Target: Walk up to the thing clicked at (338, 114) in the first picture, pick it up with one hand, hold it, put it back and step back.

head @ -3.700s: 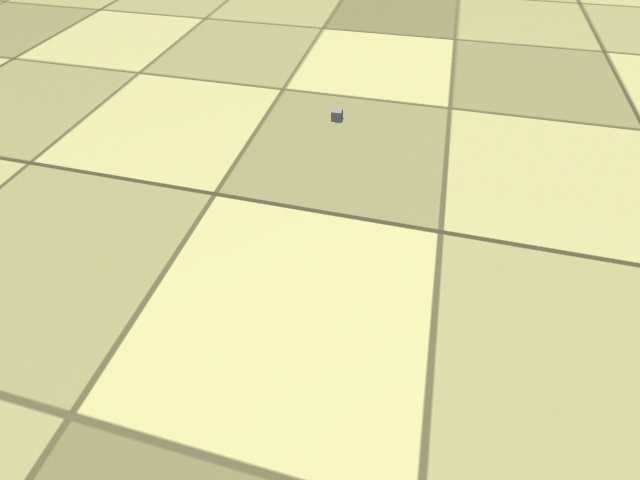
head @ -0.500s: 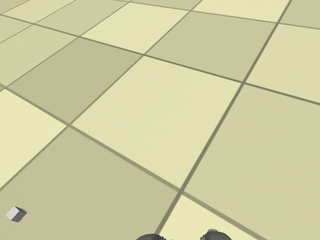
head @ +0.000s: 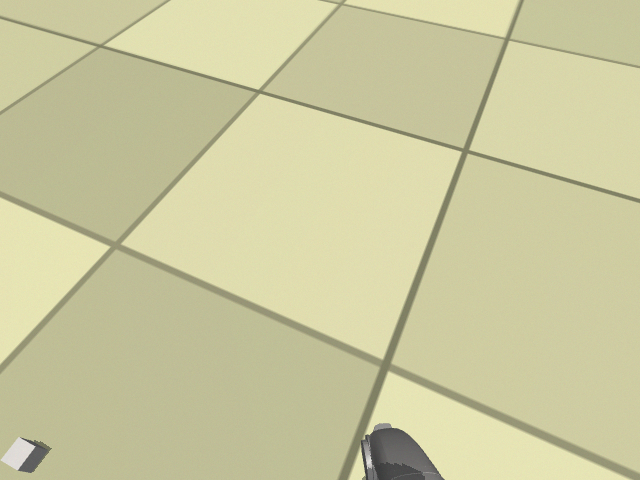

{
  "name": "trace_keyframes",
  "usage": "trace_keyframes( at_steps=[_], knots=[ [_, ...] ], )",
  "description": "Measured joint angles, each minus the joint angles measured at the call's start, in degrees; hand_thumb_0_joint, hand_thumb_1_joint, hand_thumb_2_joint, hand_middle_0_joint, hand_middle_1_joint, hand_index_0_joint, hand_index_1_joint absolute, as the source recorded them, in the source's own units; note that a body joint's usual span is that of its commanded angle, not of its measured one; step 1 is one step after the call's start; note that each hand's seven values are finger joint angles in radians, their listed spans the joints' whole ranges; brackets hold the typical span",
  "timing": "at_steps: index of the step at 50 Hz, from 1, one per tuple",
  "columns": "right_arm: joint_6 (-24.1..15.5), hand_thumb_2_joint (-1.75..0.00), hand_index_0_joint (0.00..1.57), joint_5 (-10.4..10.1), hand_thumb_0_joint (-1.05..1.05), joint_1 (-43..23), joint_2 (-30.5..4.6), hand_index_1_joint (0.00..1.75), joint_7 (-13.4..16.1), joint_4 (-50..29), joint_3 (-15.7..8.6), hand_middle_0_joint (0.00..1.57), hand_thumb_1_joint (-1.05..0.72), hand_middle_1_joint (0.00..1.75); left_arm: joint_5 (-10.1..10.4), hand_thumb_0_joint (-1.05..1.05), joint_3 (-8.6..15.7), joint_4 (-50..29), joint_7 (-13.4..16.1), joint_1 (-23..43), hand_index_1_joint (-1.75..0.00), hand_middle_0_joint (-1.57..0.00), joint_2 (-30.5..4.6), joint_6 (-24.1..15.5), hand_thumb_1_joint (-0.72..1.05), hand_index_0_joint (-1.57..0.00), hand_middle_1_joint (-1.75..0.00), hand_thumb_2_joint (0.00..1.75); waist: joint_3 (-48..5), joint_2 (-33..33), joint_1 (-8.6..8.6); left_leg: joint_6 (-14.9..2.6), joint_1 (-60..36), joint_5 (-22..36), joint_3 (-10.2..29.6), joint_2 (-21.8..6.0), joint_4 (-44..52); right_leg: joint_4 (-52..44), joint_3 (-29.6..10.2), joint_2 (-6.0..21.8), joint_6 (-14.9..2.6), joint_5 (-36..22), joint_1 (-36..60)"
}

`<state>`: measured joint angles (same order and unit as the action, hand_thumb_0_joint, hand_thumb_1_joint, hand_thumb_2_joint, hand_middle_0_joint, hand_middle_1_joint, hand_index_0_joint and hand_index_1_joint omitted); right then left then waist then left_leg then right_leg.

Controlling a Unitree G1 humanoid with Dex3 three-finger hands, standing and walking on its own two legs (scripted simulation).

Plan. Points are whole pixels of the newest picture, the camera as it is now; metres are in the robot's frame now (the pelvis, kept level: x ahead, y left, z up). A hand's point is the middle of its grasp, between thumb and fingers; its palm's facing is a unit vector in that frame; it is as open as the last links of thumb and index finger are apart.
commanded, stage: walk up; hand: left
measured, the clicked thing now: (25, 455) +0.31 +0.78 -0.72
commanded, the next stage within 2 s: none
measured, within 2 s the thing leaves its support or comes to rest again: neither
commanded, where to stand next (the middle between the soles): -0.13 +0.68 m, yaw -17 degrees
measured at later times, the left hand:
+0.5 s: hand out of the picture +0.08 +0.56 -0.12, palm faces -0.11 -0.76 -0.64, open 7.4 cm
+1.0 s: hand out of the picture +0.03 +0.71 -0.12, palm faces -0.18 -0.82 -0.55, open 7.4 cm
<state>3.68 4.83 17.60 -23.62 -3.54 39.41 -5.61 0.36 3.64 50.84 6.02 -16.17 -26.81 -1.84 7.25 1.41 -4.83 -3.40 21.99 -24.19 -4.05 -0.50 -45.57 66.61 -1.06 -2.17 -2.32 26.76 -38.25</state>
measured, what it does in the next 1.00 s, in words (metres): steps to the left: right foot, then left foot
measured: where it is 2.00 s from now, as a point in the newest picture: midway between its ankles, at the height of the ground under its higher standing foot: outside the picture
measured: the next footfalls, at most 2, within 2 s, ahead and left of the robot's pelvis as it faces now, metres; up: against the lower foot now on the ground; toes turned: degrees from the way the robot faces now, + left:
right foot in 0.14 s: +0.10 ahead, -0.04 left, +0.00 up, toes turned -7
left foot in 0.50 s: +0.01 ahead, +0.42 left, +0.00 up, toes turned -5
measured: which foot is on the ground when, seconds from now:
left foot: down 0.00-0.16, up 0.18-0.48, down 0.50-0.88, up 0.90-1.00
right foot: up 0.00-0.12, down 0.14-0.54, up 0.56-0.84, down 0.86-1.00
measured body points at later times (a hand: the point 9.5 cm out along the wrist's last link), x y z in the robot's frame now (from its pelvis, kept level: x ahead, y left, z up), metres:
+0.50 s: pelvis -0.04 +0.24 -0.03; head +0.00 +0.19 +0.41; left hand +0.08 +0.60 -0.08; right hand +0.06 -0.12 -0.13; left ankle -0.03 +0.42 -0.71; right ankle +0.06 -0.02 -0.71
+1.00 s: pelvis -0.10 +0.44 -0.01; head -0.04 +0.39 +0.43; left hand +0.04 +0.75 -0.09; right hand -0.07 +0.11 -0.14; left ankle -0.06 +0.54 -0.63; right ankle -0.05 +0.30 -0.71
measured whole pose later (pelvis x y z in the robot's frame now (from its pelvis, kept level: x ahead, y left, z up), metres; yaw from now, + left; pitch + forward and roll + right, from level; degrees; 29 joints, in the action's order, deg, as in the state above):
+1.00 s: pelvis -0.10 +0.44 -0.01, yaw -9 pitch -3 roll -2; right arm 7.2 3.5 14.7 -24.1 -2.8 37.9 -5.5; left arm -0.9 1.9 45.6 6.2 -14.2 -21.5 -2.1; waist 11.9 7.2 -1.7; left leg 0.8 34.7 -29.3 3.5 2.6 -76.4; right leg 45.2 3.7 1.1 -2.6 17.7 -24.8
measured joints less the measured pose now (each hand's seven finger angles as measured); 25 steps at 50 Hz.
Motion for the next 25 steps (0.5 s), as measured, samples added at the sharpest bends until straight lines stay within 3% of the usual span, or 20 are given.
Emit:
trace_keyframes(
  at_steps=[4, 7, 8, 10, 11, 13, 16, 19, 24, 25],
  knots=[
    [0.5, -0.90, 0.21, 0.2, 0.01, 1.4, -0.1, 0.30, 0.5, -1.6, -0.2, 0.21, -0.90, 0.30, 0.5, 0.01, -1.3, -1.9, -0.6, 0.1, -0.30, -0.20, 2.5, -0.2, 0.90, -0.21, -0.30, 0.90, 1.1, 0.9, -0.92, -2.76, -2.0, 1.0, -3.3, 2.2, 3.2, -9.5, 4.7, -0.3, 0.27, -3.0, 4.2],
    [1.5, -0.90, 0.21, 0.0, 0.01, 1.6, -0.8, 0.30, 0.5, -2.9, -0.5, 0.21, -0.90, 0.30, 0.3, 0.01, -1.9, -3.6, -0.7, -0.7, -0.30, -0.21, 3.7, -0.7, 0.90, -0.21, -0.30, 0.90, 0.8, 2.3, -0.89, -3.96, -1.1, -0.6, -5.9, 3.6, 0.6, -22.2, 6.5, 0.6, -1.10, -10.4, 10.7],
    [1.8, -0.90, 0.21, -0.2, 0.01, 1.1, -1.1, 0.30, 0.6, -2.9, -0.7, 0.21, -0.90, 0.30, -0.1, 0.01, -1.8, -4.0, -0.5, -0.6, -0.31, -0.21, 4.1, -1.0, 0.90, -0.21, -0.30, 0.90, 1.3, 3.7, -0.25, -2.90, 0.1, -1.5, -6.0, 2.9, -2.6, -24.0, 6.5, 0.0, -1.42, -10.4, 11.8],
    [2.3, -0.90, 0.21, -0.6, 0.01, -0.2, -0.8, 0.30, 0.7, -2.6, -0.8, 0.21, -0.90, 0.30, -0.9, 0.01, -1.7, -5.2, -0.3, 0.0, -0.31, -0.21, 4.3, -1.0, 0.89, -0.21, -0.30, 0.90, 2.8, 6.3, 0.38, 2.69, 4.1, -5.3, -1.7, 2.8, -13.5, -22.3, 7.1, -0.6, -1.10, -9.8, 11.9],
    [2.7, -0.90, 0.21, -0.6, 0.01, -0.3, -0.3, 0.30, 0.8, -2.6, -0.6, 0.21, -0.90, 0.30, -1.1, 0.01, -1.8, -5.6, -0.1, 0.4, -0.31, -0.21, 4.0, -0.8, 0.89, -0.21, -0.30, 0.90, 2.8, 6.6, 0.71, 4.53, 6.5, -6.8, 0.4, 3.2, -19.9, -21.4, 7.3, 0.0, -1.14, -9.5, 11.8],
    [3.0, -0.90, 0.20, -0.5, 0.01, -0.4, 0.0, 0.30, 0.6, -2.2, 0.0, 0.21, -0.91, 0.30, -1.0, 0.01, -1.5, -5.9, 0.5, 1.5, -0.31, -0.21, 3.6, -0.8, 0.89, -0.21, -0.30, 0.90, 2.5, 6.4, 1.77, 6.11, 10.6, -6.5, 3.6, 2.5, -30.2, -21.1, 7.0, 2.0, -1.42, -9.4, 12.2],
    [3.0, -0.90, 0.21, -0.7, 0.01, -1.9, -1.2, 0.30, -0.6, -1.7, 0.2, 0.21, -0.91, 0.30, -1.4, 0.01, -1.1, -6.4, 0.7, 1.7, -0.31, -0.21, 3.7, -1.3, 0.89, -0.21, -0.30, 0.90, 1.5, 6.2, 3.24, 4.84, 12.9, -2.3, 8.5, -0.3, -34.4, -21.8, 4.5, 5.1, -0.30, -10.4, 12.1],
    [2.8, -0.90, 0.21, -0.8, 0.01, -3.7, -3.3, 0.30, -1.7, -2.5, -0.5, 0.21, -0.90, 0.30, -2.3, 0.01, -0.8, -6.1, -0.3, 0.7, -0.31, -0.21, 3.1, -1.4, 0.89, -0.21, -0.30, 0.90, 0.3, 6.2, 3.87, 3.69, 11.8, 0.4, 11.7, -3.5, -30.8, -21.7, 1.0, 7.8, 0.95, -11.2, 10.4],
    [2.6, -0.90, 0.21, -1.4, 0.01, -5.4, -6.1, 0.30, -2.1, -3.0, -1.9, 0.21, -0.91, 0.30, -3.6, 0.01, 0.5, -5.8, -1.3, 0.4, -0.31, -0.21, 0.0, -0.9, 0.89, -0.21, -0.30, 0.90, -0.8, 5.9, 4.62, 3.01, 5.2, -3.2, 10.0, -6.8, -15.1, -19.9, -4.1, 11.0, 2.37, -12.2, 5.6],
    [2.4, -0.90, 0.21, -1.5, 0.01, -5.4, -6.6, 0.30, -2.0, -2.8, -2.2, 0.21, -0.91, 0.30, -3.6, 0.01, 0.7, -5.8, -1.4, 0.6, -0.31, -0.21, -0.8, -0.8, 0.89, -0.21, -0.30, 0.90, -0.8, 5.7, 4.79, 3.83, 3.6, -6.3, 8.9, -6.5, -12.1, -19.4, -5.2, 11.7, 2.79, -12.4, 4.5]
  ],
)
